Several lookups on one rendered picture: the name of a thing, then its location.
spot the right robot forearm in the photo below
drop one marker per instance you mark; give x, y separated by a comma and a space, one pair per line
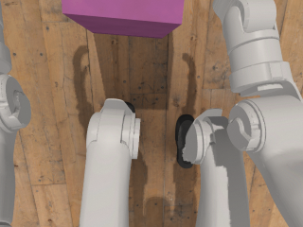
253, 47

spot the left robot forearm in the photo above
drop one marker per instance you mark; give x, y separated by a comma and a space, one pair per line
5, 58

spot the left robot shin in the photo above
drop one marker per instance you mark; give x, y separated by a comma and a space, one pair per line
93, 126

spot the right robot upper arm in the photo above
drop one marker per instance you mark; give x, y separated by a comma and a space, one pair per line
270, 130

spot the left robot upper arm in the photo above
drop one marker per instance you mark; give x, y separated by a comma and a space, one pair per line
15, 114

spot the left robot foot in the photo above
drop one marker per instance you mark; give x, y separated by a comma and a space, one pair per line
131, 106

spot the carton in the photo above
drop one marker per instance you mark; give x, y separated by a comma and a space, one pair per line
135, 18

